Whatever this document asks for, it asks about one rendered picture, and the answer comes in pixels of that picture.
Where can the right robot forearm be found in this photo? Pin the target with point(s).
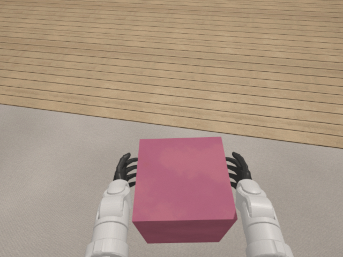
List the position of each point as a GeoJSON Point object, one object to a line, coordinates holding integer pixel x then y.
{"type": "Point", "coordinates": [260, 223]}

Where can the robot right hand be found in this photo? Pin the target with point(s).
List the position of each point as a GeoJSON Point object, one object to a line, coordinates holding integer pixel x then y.
{"type": "Point", "coordinates": [241, 170]}

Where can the carton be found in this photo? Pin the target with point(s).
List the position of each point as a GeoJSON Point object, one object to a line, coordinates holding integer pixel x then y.
{"type": "Point", "coordinates": [183, 192]}

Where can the robot left hand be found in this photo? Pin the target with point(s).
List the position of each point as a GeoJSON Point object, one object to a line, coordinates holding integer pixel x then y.
{"type": "Point", "coordinates": [122, 169]}

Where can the left robot forearm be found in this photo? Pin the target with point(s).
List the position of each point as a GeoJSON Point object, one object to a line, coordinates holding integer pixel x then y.
{"type": "Point", "coordinates": [109, 238]}

